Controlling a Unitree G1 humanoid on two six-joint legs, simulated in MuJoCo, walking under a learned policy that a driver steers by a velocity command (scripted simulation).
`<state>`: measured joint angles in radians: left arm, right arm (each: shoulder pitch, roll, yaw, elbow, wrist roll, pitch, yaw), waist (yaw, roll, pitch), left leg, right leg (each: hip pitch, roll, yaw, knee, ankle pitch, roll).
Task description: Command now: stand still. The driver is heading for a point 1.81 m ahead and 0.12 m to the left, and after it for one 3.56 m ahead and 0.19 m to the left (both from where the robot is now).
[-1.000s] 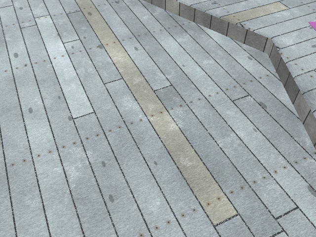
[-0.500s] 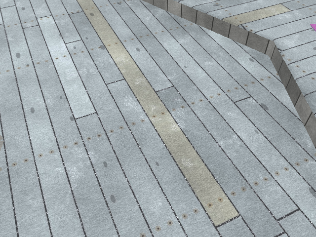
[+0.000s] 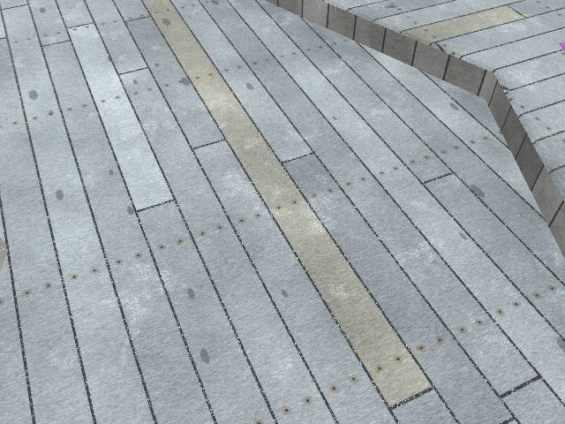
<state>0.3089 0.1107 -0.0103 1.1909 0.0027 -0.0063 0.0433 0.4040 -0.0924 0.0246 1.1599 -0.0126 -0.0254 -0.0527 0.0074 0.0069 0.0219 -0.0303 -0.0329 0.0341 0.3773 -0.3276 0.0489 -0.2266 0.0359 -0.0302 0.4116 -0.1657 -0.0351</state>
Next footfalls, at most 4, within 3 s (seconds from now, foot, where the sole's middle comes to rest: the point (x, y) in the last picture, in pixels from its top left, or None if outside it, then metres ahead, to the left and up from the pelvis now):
0.98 right None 0.23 -0.12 -0.78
1.52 left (277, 403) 0.58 0.05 -0.78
2.08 right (343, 294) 0.89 -0.13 -0.78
2.64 left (282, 219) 1.16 0.04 -0.78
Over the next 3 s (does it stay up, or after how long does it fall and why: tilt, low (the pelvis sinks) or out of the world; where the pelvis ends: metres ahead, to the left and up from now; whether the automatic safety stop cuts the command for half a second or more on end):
stays up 1.20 0.01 0.00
